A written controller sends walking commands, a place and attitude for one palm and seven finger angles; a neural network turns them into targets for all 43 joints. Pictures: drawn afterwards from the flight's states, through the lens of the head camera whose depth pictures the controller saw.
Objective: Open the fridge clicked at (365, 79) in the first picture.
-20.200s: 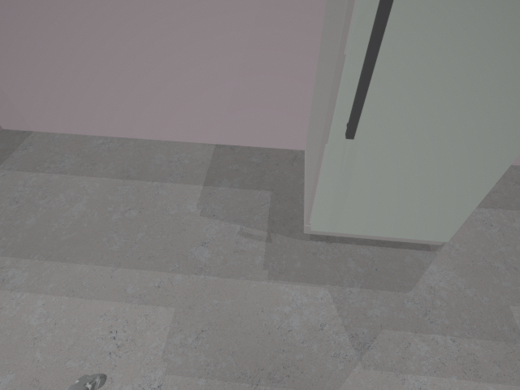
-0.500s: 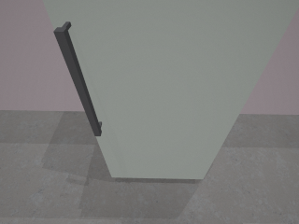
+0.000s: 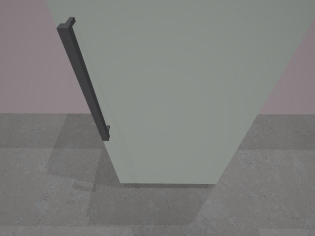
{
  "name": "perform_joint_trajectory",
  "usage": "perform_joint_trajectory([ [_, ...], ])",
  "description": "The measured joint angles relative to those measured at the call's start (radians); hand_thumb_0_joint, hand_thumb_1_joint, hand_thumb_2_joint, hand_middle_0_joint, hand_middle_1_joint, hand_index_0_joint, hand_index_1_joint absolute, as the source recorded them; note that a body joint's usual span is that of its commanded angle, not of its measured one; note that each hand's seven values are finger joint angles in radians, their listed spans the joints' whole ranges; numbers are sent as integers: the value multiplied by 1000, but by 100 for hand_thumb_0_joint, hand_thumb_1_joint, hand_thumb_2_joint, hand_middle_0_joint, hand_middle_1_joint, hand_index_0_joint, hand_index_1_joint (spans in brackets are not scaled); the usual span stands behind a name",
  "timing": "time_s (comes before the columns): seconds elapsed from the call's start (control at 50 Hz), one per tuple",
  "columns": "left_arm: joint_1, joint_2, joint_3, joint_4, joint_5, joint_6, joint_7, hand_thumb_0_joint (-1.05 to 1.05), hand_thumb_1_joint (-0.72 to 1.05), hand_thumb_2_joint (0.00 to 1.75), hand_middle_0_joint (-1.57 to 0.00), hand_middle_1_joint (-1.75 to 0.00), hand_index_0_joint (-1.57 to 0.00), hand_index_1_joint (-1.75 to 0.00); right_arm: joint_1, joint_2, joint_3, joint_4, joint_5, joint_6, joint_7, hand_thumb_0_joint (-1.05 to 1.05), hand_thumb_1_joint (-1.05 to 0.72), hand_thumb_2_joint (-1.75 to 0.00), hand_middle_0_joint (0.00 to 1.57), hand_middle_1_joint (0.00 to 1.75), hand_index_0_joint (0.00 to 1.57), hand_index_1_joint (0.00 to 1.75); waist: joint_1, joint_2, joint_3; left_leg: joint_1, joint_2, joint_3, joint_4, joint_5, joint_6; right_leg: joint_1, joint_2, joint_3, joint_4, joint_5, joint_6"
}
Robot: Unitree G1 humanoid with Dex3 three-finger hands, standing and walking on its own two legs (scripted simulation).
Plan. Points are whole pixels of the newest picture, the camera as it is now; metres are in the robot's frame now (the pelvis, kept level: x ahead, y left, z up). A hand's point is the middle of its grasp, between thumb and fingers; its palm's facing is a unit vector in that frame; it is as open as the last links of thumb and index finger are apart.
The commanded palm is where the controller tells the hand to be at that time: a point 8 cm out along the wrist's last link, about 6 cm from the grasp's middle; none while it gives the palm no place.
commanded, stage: come to a stop and stand still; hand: left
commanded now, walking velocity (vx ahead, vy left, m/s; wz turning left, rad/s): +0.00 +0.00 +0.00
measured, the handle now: (92, 93) +0.48 +0.22 +0.09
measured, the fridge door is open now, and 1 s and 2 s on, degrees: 0 0 0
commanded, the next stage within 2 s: look again from close up in 0.56 s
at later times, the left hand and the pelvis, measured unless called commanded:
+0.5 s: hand out of the picture -0.04 +0.23 -0.18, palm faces +0.02 -0.98 -0.19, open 7.3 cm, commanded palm none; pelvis -0.03 +0.05 +0.00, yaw +1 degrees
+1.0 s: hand out of the picture -0.06 +0.19 -0.18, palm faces +0.04 -0.99 -0.15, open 7.3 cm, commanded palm none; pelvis -0.04 +0.04 +0.00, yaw +1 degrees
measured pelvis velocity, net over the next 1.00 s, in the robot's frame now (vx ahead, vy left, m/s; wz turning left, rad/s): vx -0.04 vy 0.04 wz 0.01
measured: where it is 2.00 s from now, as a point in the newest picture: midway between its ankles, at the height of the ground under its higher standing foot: outside the picture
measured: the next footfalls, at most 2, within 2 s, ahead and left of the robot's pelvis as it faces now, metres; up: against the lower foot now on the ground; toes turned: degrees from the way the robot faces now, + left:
none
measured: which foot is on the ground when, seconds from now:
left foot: down 0.00-1.00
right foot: down 0.00-1.00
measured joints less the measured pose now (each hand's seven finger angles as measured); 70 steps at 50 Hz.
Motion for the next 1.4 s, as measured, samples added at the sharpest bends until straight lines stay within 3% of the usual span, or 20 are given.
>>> perform_joint_trajectory([
  [0.16, -25, -9, -13, -39, -2, 36, -10, 1, 91, 90, -20, -30, -20, -30, 61, 86, 34, -11, -8, 6, 8, 0, -91, -90, 20, 30, 19, 29, 10, -35, -28, 4, -51, 13, 27, -10, 33, -14, -54, 10, 72, -32, 37],
  [0.46, 36, -22, -12, -19, 3, 53, -22, 1, 91, 90, -20, -30, -20, -30, 135, 99, 26, 18, -7, 3, 12, 0, -92, -90, 20, 30, 20, 30, 10, -59, -19, -28, -94, 27, -29, 51, 73, -59, -95, 21, 48, 15, 61],
  [0.92, 62, -71, -19, 30, 2, 38, -17, 1, 91, 90, -20, -30, -20, -30, 113, 116, 20, 65, -1, -2, 5, 1, -92, -90, 20, 30, 19, 30, 17, -56, -12, -28, -82, 22, -46, 72, 61, -59, -82, 16, 31, 35, 60],
  [1.4, 36, -68, -8, 18, -1, 33, -17, 1, 91, 90, -20, -30, -20, -30, 123, 135, 24, 85, -3, 1, 4, 1, -92, -90, 20, 30, 19, 29, 10, -51, -3, -27, -58, 13, -45, 72, 35, -60, -59, 9, 33, 32, 36],
])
